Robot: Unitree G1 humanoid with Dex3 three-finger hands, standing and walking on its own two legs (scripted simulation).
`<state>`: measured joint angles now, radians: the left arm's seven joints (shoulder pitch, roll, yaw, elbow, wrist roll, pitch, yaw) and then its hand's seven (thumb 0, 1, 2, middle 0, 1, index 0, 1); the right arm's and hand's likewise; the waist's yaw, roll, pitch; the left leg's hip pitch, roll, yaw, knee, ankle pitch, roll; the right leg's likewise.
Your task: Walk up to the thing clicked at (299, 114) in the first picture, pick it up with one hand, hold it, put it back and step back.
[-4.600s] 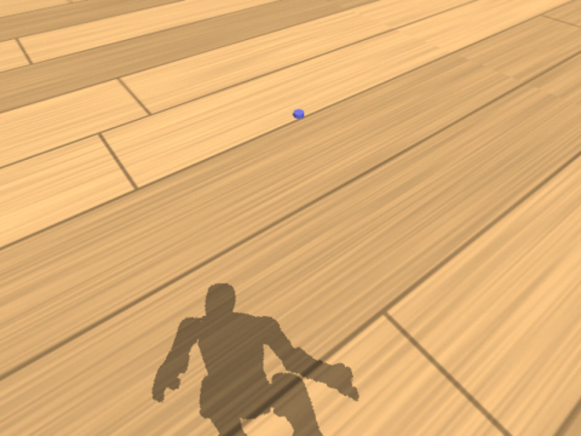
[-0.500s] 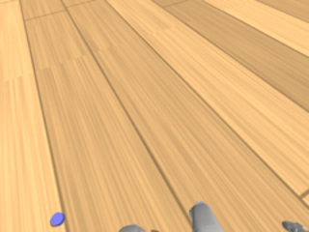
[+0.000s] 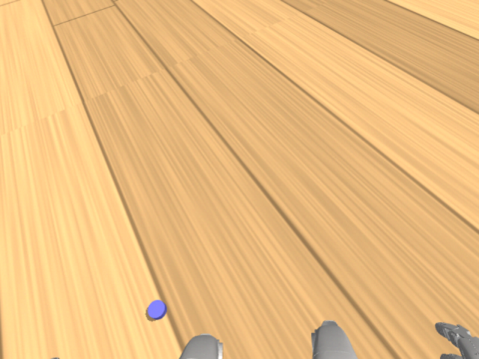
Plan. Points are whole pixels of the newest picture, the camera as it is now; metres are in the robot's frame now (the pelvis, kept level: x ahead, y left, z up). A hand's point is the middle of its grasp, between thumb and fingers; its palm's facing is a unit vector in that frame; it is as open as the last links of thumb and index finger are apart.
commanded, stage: walk up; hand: left
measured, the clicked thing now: (157, 309) +0.38 +0.41 -0.71
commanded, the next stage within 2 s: none
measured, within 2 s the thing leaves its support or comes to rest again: neither
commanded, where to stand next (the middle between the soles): -0.05 +0.24 m, yaw -9 degrees
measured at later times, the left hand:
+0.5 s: hand out of the picture -0.04 +0.49 -0.09, palm faces -0.06 -0.81 -0.58, open 7.3 cm
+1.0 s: hand out of the picture -0.03 +0.58 -0.13, palm faces -0.19 -0.91 -0.36, open 7.4 cm
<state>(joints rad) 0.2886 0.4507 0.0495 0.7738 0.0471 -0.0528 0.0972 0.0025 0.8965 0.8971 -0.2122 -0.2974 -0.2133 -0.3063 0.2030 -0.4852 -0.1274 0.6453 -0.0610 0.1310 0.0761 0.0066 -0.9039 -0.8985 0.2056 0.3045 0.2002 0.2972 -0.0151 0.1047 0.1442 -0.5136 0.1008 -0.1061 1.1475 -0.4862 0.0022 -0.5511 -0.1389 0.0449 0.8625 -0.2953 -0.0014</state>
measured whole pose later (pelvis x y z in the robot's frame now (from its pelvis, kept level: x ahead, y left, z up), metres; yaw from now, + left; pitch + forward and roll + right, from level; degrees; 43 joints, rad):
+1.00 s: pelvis -0.13 +0.32 +0.04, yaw -9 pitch -2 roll -1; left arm 0.22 0.42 0.08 0.97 0.03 0.02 -0.02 0.01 0.91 0.90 -0.20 -0.30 -0.20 -0.30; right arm 0.33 -0.39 -0.05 0.93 -0.03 -0.06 -0.02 0.01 -0.90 -0.90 0.21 0.31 0.21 0.30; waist -0.03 -0.04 0.11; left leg -0.20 0.06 0.06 0.68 -0.44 0.00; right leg -0.42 0.02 0.06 0.93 -0.47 -0.02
